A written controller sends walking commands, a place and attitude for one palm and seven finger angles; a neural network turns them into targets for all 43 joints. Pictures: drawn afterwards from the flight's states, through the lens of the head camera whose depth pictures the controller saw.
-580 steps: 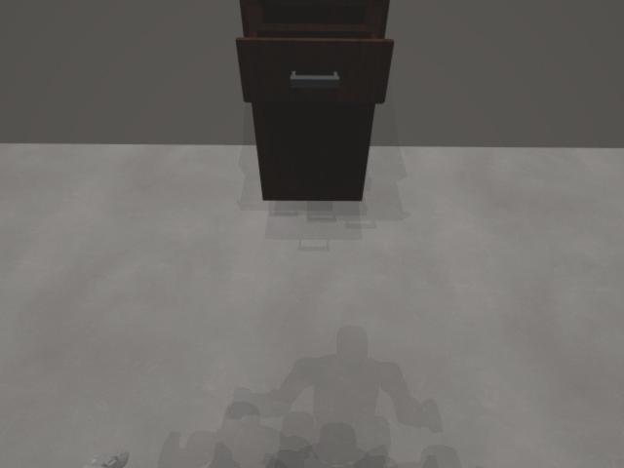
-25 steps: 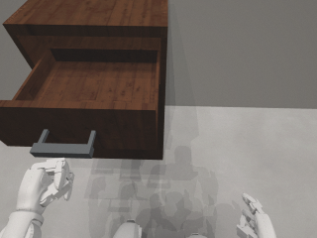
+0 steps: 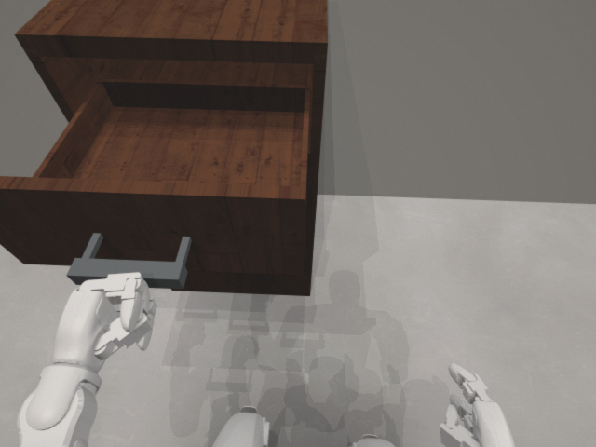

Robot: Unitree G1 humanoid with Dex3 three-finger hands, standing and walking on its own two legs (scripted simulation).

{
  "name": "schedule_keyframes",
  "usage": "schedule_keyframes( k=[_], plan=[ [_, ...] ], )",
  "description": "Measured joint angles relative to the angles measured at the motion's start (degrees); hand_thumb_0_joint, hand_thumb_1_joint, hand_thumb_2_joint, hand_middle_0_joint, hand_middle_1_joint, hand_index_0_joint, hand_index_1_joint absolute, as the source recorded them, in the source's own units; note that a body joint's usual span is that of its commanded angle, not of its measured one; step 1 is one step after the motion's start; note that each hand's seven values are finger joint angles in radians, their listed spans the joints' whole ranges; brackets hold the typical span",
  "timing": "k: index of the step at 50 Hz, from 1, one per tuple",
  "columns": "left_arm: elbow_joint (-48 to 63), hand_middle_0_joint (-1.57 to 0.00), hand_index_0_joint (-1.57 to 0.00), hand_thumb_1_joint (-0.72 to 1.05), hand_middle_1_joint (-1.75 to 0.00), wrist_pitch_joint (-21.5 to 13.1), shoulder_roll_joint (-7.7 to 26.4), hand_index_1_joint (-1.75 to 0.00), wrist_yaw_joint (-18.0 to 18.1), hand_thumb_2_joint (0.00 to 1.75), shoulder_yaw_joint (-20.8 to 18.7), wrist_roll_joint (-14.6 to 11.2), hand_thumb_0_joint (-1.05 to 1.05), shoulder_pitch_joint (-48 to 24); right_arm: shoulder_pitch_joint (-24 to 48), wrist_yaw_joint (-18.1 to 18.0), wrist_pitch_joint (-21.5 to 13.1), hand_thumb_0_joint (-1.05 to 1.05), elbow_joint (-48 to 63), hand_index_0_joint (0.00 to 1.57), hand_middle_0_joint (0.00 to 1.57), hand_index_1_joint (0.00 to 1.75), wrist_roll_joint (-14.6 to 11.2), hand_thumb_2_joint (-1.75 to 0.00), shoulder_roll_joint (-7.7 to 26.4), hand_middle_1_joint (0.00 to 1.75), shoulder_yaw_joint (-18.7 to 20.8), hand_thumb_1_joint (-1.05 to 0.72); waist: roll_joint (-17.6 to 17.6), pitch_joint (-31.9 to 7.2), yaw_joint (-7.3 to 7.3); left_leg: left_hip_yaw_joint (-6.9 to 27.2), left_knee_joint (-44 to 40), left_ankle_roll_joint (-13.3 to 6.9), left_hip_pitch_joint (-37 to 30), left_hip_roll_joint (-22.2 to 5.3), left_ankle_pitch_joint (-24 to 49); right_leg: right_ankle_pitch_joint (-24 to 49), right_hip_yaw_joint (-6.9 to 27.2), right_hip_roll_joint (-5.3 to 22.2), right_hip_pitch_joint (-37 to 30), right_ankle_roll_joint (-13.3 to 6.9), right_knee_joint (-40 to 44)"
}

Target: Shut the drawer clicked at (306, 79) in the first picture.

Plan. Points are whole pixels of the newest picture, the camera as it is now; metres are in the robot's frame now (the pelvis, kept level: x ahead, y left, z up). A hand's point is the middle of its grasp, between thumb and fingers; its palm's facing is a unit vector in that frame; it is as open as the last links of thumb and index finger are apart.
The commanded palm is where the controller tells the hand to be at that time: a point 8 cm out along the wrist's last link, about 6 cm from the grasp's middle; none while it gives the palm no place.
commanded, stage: push the drawer shut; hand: left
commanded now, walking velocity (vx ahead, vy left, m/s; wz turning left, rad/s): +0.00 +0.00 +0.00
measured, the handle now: (135, 257) +0.34 +0.23 +0.06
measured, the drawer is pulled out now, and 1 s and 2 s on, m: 0.28 0.17 0.06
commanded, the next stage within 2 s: none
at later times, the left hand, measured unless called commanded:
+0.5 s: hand (152, 286) +0.30 +0.20 +0.06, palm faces -0.01 -1.00 -0.06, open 2.9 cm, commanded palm +0.31 +0.25 +0.07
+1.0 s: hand (167, 240) +0.37 +0.20 +0.06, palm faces -0.01 -1.00 -0.06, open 3.0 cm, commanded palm +0.37 +0.25 +0.07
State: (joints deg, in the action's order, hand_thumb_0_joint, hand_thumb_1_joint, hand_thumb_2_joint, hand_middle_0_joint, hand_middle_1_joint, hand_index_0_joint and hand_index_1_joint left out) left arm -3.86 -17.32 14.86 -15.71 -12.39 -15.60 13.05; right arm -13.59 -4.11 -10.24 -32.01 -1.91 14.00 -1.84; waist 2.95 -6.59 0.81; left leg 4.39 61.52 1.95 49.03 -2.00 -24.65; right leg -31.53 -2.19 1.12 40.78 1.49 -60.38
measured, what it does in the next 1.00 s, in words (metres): stands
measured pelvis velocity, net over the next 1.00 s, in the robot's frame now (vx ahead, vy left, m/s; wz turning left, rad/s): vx -0.02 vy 0.00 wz -0.01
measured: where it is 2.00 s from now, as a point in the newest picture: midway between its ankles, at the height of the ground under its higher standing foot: outside the picture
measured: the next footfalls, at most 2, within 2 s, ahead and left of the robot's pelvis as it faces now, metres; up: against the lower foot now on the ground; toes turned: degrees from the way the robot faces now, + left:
none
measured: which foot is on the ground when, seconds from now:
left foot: down 0.00-1.00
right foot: down 0.00-1.00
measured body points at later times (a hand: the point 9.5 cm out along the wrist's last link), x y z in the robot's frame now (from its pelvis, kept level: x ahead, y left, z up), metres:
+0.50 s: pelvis -0.02 +0.01 +0.00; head +0.03 +0.01 +0.44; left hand +0.29 +0.26 +0.07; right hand +0.14 -0.24 -0.09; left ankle +0.06 +0.14 -0.66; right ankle -0.02 -0.14 -0.66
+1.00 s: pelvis -0.02 +0.00 +0.00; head +0.05 +0.01 +0.44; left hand +0.36 +0.25 +0.07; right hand +0.09 -0.25 -0.11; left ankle +0.06 +0.14 -0.66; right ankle -0.02 -0.14 -0.66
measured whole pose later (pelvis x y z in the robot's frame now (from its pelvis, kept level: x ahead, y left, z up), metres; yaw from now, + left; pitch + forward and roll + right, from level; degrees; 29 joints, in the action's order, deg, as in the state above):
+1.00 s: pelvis -0.02 +0.00 +0.00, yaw -1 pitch +13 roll -3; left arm -36.1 -17.9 19.6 -13.7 -14.6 -11.0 -22.5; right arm -15.6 -4.3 -6.7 -36.9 -1.9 14.9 -2.5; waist 1.9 -4.6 2.9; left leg 4.4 61.4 1.7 53.0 -2.1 -21.9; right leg -28.9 -1.9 0.8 45.1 1.6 -60.8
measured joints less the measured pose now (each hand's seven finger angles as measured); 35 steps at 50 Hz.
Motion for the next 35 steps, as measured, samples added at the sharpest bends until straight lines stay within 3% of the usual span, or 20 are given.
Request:
schedule_keyframes(
  k=[10,20,35],
  plan=[
    [-5.1,-1.4,-1.4,0.76,-1.6,-0.3,0.7,-1.6,-0.2,0.93,-0.1,0.8,-0.06,-7.2,0.8,-0.9,-0.3,0.01,-2.1,0.2,0.2,0.3,-0.1,-0.9,0.6,0.3,-0.2,-0.9,-0.3,0.9,-0.54,0.7,1.0,-0.1,1.7,0.4,0.7,0.4,-0.6,0.2,1.4,0.1,-1.0],
    [-10.8,-1.4,-1.4,0.76,-1.6,1.6,1.9,-1.6,1.3,0.95,0.5,1.8,-0.04,-14.6,0.9,-1.5,-0.4,0.01,-2.7,0.2,0.2,0.3,-0.4,-0.9,0.6,0.3,-0.6,-0.9,-0.5,1.2,0.17,0.8,0.5,-0.2,1.8,0.4,1.8,1.5,-0.6,0.1,1.5,0.2,-0.6],
    [-21.5,-1.4,-1.4,0.78,-1.6,1.0,3.1,-1.6,2.8,0.96,0.1,3.4,-0.02,-26.1,-0.5,-1.0,1.4,0.01,-3.8,0.2,0.2,0.3,-0.4,-0.9,0.6,0.3,-1.1,-0.9,-1.0,2.0,1.15,0.3,0.0,-0.4,2.7,0.3,2.9,2.6,-0.1,0.0,2.8,0.3,-0.4]
  ],
)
